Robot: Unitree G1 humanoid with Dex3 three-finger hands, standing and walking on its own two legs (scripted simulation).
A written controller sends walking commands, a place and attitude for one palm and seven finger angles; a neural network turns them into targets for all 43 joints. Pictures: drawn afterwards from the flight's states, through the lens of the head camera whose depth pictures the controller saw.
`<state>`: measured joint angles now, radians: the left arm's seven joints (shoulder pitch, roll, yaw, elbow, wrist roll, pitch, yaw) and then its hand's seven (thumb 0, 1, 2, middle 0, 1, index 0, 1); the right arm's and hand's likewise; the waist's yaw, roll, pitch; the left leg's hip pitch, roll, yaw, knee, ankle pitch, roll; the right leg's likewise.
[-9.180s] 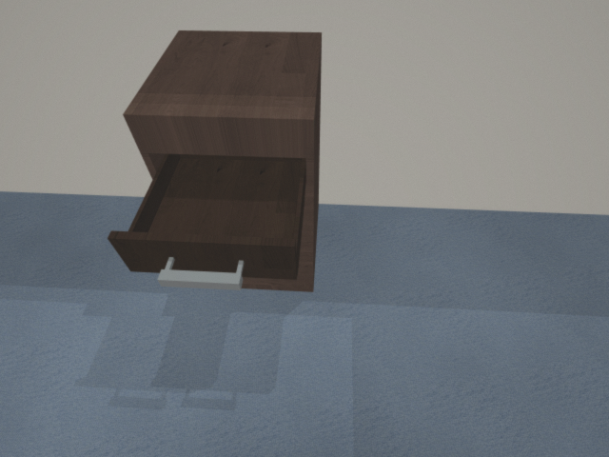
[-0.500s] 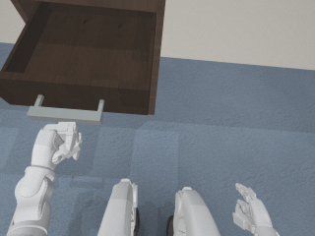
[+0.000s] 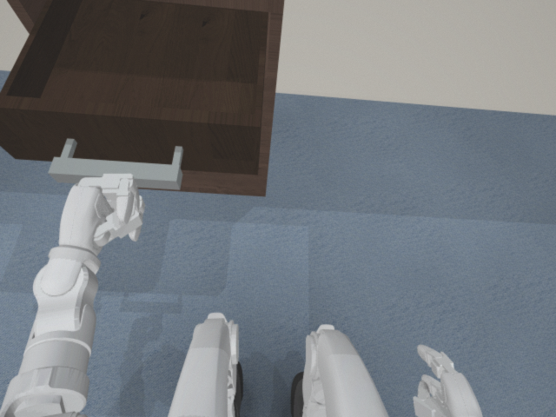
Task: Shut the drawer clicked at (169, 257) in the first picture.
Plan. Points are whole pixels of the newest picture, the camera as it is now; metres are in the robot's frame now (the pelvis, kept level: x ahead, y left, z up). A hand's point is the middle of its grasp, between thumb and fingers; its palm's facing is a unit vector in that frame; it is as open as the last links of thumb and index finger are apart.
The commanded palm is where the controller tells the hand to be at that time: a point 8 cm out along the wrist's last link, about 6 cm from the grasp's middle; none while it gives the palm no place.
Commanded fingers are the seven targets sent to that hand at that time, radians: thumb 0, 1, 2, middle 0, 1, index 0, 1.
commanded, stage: push the drawer shut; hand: left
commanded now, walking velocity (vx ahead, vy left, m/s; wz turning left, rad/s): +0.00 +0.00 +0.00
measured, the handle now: (121, 161) +0.46 +0.25 +0.01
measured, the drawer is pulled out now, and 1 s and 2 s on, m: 0.23 0.10 0.00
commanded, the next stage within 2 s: none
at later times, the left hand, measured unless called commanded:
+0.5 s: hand (144, 175) +0.44 +0.21 +0.00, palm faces -0.04 -1.00 -0.07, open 3.2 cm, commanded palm +0.44 +0.25 +0.01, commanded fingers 0.00 0.90 0.90 -1.40 -1.60 -1.40 -1.60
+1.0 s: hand (153, 139) +0.50 +0.21 +0.00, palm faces -0.02 -1.00 -0.07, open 3.2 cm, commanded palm +0.51 +0.24 +0.01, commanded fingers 0.00 0.90 0.90 -1.40 -1.60 -1.40 -1.60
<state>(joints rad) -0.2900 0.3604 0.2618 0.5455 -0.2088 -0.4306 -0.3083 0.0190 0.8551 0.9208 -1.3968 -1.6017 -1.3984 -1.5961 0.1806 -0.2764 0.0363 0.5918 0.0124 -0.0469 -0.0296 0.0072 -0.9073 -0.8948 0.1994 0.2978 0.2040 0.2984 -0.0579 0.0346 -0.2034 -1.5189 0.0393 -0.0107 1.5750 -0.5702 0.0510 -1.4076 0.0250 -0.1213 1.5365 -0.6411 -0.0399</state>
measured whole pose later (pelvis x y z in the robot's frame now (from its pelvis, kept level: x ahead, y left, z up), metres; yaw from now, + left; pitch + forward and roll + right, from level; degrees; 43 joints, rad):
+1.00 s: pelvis +0.00 +0.00 -0.01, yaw -2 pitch +33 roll -7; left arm -0.82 0.54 0.39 1.04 -0.09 -0.46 -0.30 0.03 0.83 0.91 -1.40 -1.60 -1.40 -1.60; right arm 0.24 -0.27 0.07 0.62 -0.03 0.06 -0.01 0.00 -0.91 -0.89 0.20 0.30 0.20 0.30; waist -0.16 0.04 -0.17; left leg -1.63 0.05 -0.02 1.62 -0.57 0.06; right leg -1.52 0.04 -0.13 1.57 -0.63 -0.04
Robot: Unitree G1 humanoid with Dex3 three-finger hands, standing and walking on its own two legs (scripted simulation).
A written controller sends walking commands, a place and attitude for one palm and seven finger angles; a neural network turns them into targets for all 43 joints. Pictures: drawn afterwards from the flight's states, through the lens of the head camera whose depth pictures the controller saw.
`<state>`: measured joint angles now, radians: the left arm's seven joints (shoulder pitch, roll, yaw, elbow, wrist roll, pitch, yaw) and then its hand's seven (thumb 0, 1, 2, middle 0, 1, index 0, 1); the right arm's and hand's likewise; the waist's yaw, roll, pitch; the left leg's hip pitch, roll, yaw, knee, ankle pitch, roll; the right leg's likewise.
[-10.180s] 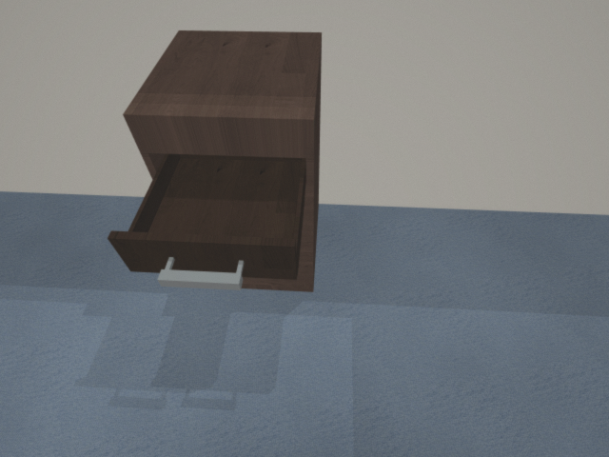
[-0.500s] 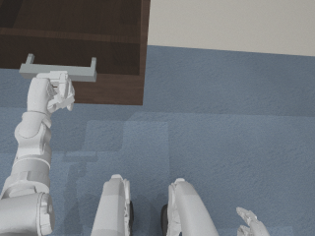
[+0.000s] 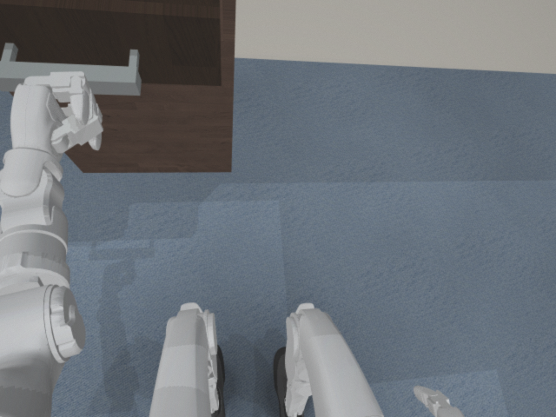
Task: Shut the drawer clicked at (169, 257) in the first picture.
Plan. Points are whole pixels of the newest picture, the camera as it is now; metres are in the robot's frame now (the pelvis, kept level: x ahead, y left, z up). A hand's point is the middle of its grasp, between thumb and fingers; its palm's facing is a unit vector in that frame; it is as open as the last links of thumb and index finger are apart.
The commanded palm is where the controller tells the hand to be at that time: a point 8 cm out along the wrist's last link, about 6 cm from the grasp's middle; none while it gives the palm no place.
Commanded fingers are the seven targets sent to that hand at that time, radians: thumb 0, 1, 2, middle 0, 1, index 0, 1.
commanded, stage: push the drawer shut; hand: left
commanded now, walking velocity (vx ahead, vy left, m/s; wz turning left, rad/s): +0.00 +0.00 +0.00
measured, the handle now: (72, 66) +0.58 +0.26 +0.02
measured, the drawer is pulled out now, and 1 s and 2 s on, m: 0.10 0.00 0.00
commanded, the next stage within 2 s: pull the fist back off the drawer in 1.14 s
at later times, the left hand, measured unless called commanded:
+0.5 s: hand (99, 82) +0.56 +0.23 +0.02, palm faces +0.02 -1.00 -0.06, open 3.3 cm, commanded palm +0.56 +0.24 +0.03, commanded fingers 0.00 0.90 0.90 -1.40 -1.60 -1.40 -1.60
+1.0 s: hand (97, 54) +0.60 +0.24 +0.02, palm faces +0.01 -1.00 -0.06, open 3.3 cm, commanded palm +0.63 +0.22 +0.03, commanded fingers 0.00 0.90 0.90 -1.40 -1.60 -1.40 -1.60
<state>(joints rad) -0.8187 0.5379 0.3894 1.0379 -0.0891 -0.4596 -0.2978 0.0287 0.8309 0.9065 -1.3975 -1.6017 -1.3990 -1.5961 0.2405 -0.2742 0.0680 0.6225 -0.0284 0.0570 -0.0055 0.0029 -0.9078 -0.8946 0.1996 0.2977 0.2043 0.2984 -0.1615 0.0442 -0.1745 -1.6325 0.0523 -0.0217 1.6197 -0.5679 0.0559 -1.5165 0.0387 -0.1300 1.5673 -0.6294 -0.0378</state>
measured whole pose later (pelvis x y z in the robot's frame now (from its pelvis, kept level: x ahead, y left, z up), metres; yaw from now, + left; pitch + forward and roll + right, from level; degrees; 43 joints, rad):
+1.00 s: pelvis -0.01 +0.00 -0.03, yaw -3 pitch +38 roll -10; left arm -1.25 0.83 0.44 1.20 0.06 -0.29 -0.31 0.05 0.75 0.90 -1.40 -1.60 -1.40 -1.60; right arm 0.32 -0.26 0.14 0.60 -0.06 0.11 0.01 0.00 -0.91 -0.89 0.20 0.30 0.20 0.30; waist -0.30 0.04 -0.11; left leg -1.81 0.07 -0.06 1.70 -0.57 0.07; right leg -1.67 0.06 -0.16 1.61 -0.62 -0.03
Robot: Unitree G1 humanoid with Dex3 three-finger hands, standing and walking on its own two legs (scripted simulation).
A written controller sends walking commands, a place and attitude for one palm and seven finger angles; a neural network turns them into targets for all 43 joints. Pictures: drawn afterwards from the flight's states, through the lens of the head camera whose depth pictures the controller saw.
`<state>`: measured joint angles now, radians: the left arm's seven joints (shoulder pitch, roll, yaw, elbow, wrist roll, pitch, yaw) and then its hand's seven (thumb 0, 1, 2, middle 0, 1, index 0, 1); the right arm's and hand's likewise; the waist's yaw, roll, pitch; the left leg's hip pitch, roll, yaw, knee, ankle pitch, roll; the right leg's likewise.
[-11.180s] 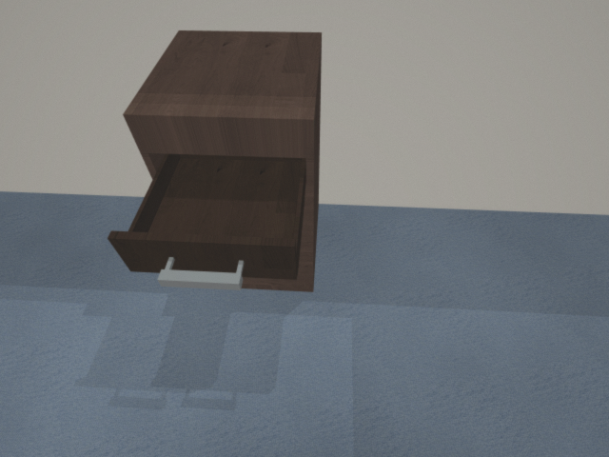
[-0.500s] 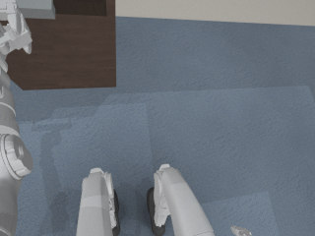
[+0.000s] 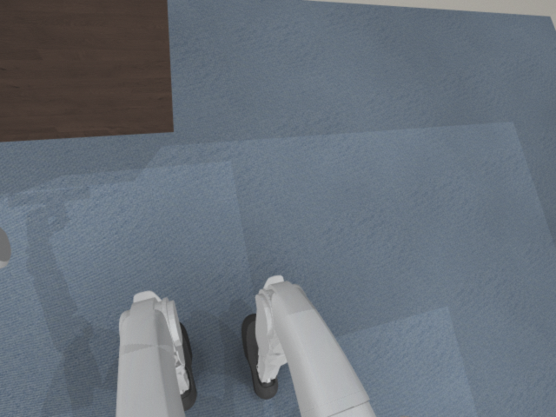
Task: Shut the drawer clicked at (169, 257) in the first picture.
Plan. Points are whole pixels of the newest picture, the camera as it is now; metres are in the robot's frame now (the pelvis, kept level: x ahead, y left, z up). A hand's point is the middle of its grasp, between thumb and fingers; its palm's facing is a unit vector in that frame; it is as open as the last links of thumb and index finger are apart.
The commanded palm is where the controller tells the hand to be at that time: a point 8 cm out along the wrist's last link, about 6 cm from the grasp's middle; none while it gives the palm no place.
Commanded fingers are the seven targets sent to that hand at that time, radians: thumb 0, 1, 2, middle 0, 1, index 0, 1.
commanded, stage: push the drawer shut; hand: left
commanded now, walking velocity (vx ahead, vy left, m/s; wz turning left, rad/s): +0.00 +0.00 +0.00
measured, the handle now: out of the picture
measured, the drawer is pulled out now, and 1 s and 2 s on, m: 0.00 0.00 0.00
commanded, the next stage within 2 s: pull the fist back off the drawer in 0.14 s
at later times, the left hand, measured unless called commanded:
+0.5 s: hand out of the picture +0.60 +0.27 +0.05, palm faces +0.08 -0.99 -0.08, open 3.3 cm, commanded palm +0.61 +0.24 +0.05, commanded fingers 0.00 0.90 0.90 -1.40 -1.60 -1.40 -1.60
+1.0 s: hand out of the picture +0.57 +0.26 +0.05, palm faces +0.09 -0.99 -0.05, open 3.3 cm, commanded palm +0.56 +0.26 +0.05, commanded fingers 0.00 0.90 0.90 -1.40 -1.60 -1.40 -1.60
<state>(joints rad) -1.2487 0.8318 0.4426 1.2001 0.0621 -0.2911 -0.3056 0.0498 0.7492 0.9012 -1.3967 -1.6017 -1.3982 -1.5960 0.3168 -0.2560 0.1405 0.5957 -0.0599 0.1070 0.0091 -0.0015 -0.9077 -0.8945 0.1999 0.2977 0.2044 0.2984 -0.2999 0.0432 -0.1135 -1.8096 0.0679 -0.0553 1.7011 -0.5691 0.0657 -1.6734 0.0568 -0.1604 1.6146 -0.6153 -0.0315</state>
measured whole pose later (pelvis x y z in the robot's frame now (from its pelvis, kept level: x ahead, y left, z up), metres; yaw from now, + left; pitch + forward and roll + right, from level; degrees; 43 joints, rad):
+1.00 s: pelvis +0.01 +0.00 +0.02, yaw +1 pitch +37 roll -9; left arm -1.03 0.69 0.45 1.05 -0.02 -0.31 -0.28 0.02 0.90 0.90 -1.40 -1.60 -1.40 -1.60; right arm 0.30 -0.25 0.10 0.60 -0.05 0.09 0.03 0.00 -0.91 -0.89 0.20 0.30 0.21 0.30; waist -0.24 0.05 -0.14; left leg -1.70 0.07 -0.04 1.62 -0.58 0.06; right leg -1.57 0.06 -0.14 1.54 -0.62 -0.03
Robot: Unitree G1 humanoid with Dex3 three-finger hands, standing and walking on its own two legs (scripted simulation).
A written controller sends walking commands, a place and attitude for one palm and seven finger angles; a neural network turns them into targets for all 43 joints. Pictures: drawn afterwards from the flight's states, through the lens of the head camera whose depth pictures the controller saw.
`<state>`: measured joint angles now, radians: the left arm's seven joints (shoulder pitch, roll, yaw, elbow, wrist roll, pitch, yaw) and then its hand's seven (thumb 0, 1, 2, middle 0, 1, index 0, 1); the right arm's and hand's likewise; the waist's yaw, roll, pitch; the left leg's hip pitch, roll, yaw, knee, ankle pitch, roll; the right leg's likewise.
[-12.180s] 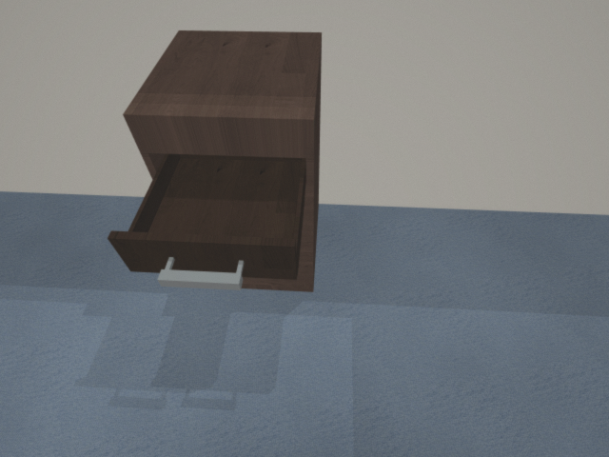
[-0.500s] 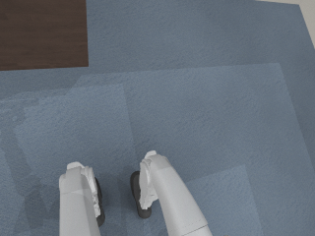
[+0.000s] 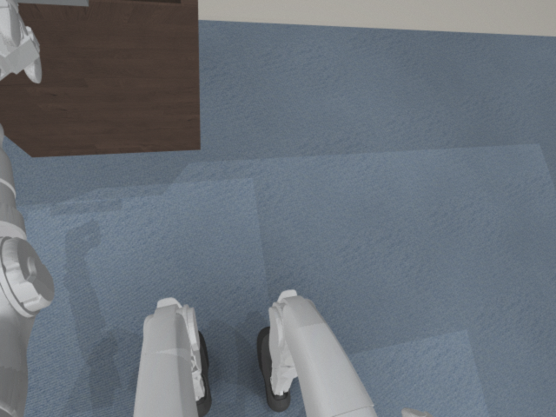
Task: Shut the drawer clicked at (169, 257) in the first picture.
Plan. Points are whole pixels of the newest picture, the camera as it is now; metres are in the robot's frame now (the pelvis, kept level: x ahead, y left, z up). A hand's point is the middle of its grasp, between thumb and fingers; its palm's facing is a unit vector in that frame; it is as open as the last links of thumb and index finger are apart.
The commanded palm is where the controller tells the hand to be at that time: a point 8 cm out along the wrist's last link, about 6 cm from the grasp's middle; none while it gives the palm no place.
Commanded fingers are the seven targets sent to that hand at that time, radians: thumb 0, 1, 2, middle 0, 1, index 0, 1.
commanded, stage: draw the hand back to the body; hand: left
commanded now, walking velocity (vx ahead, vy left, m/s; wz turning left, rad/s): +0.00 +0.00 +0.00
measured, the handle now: out of the picture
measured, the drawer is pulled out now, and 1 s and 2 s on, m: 0.00 0.00 0.00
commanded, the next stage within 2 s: step back with the hand held close in 1.42 s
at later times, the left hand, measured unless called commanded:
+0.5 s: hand out of the picture +0.41 +0.25 +0.16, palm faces +0.09 -0.99 -0.06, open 3.3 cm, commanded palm +0.38 +0.29 +0.17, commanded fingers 0.00 0.90 0.90 -1.40 -1.60 -1.40 -1.60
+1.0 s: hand out of the picture +0.29 +0.25 +0.29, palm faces +0.37 -0.86 -0.33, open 3.2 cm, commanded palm +0.23 +0.30 +0.32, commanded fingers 0.00 0.90 0.90 -1.40 -1.60 -1.40 -1.60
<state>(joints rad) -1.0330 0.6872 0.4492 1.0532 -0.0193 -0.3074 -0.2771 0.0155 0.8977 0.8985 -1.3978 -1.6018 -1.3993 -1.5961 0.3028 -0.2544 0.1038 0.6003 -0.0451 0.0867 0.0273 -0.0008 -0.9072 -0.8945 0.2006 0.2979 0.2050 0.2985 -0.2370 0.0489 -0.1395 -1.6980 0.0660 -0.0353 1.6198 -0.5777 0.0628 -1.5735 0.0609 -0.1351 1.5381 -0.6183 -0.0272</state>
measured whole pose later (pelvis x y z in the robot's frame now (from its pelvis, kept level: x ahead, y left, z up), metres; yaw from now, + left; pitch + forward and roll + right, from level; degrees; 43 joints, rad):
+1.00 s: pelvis +0.07 +0.00 +0.20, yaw +7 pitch +1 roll -1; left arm 0.28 0.32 0.15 -0.10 -0.08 -0.02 0.10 0.01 0.90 0.90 -1.40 -1.60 -1.40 -1.60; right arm 0.18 -0.23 0.06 0.54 0.04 0.01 -0.07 0.01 -0.91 -0.90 0.20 0.30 0.20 0.30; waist 0.02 0.07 -0.04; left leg -0.26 -0.02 0.04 0.54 -0.30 0.04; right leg -0.18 0.01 -0.04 0.50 -0.34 -0.01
